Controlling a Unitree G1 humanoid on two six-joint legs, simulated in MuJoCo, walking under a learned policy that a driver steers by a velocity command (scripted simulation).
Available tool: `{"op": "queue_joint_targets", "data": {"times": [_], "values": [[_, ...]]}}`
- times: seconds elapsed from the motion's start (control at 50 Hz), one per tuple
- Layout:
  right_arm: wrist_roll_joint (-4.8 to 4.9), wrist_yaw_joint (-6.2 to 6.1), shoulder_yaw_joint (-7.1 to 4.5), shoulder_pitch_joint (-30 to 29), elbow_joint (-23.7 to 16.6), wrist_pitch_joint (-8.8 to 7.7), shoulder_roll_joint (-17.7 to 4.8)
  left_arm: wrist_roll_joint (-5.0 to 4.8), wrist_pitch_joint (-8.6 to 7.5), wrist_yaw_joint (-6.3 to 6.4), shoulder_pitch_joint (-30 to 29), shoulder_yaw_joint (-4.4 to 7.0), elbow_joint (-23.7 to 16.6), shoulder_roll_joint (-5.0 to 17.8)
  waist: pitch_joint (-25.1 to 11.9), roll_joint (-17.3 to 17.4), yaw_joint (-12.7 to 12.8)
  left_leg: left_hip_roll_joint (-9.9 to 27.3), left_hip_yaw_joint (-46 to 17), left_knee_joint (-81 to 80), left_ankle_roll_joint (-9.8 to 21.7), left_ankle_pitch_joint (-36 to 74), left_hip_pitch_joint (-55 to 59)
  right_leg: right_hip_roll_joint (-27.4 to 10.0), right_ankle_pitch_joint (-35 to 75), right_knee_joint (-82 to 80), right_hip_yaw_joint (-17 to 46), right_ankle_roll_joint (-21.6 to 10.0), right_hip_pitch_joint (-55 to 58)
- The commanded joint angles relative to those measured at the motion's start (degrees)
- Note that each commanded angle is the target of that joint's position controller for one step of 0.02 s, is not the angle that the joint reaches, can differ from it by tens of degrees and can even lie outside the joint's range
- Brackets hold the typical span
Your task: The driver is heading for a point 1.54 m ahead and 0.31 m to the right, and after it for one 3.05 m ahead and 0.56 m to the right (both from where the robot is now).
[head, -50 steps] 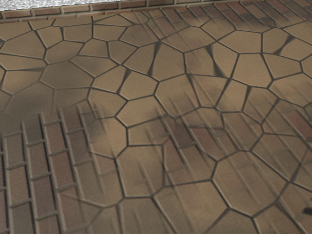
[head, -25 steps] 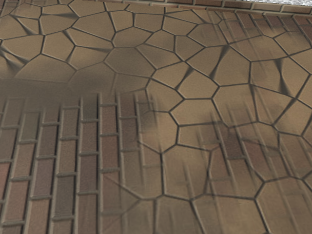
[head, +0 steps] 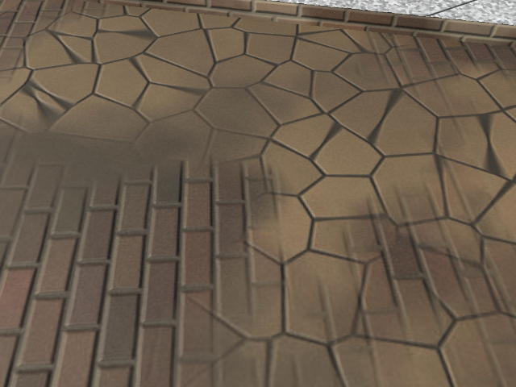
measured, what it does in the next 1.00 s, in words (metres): stands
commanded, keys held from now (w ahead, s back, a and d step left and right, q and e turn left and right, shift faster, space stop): no key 1.00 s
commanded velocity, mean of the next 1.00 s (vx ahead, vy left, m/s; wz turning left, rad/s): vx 0.00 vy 0.00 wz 0.01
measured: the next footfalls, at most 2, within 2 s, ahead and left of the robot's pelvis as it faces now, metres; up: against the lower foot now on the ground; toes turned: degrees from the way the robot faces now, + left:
right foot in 1.46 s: +0.14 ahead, -0.17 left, +0.00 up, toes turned -3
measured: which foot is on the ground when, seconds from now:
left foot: down 0.00-1.00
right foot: down 0.00-1.00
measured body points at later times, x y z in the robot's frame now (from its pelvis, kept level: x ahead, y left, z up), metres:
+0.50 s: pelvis +0.01 +0.00 +0.00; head +0.03 +0.01 +0.45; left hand +0.15 +0.27 -0.11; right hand +0.15 -0.27 -0.10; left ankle +0.00 +0.09 -0.74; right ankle +0.00 -0.14 -0.74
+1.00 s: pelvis +0.01 +0.01 +0.00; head +0.03 +0.01 +0.45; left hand +0.13 +0.29 -0.12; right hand +0.13 -0.28 -0.10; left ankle +0.00 +0.09 -0.74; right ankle +0.00 -0.14 -0.74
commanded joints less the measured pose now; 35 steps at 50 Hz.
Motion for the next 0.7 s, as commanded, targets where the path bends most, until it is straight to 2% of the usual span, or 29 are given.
{"op": "queue_joint_targets", "data": {"times": [0.02, 0.3, 0.7], "values": [[0.05, -0.35, -2.14, -0.82, -3.7, -0.78, -7.51, 0.01, -0.76, 0.15, -1.54, 1.59, -2.98, 7.12, -5.05, 0.11, -0.01, 4.52, -5.95, -5.25, 1.56, 9.54, 2.16, -1.69, 7.98, -3.72, 2.16, -1.48, 0.81], [-0.01, -0.61, -2.29, 0.69, -1.53, -0.67, -8.93, 0.18, -0.48, 0.49, -4.24, 1.67, -0.01, 8.47, -4.89, -0.06, 0.12, 4.4, -5.62, -6.15, 1.53, 10.23, 3.0, -1.4, 8.53, -4.49, 1.97, -1.15, 2.29], [0.01, -0.2, -2.09, 1.37, 2.27, -0.43, -10.3, 0.27, 0.0, 1.16, -5.73, 1.38, 6.02, 9.45, -4.44, 0.4, 0.44, 4.71, -5.82, -6.83, 2.06, 13.43, 5.86, -0.85, 9.48, -5.72, 1.52, -0.58, 2.54]]}}
Velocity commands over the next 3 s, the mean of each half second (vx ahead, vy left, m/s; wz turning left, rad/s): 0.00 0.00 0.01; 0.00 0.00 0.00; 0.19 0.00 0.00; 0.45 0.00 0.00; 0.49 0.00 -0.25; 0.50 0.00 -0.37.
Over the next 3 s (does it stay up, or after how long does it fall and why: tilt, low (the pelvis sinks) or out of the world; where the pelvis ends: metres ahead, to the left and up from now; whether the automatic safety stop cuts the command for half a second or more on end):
stays up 0.99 -0.16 -0.11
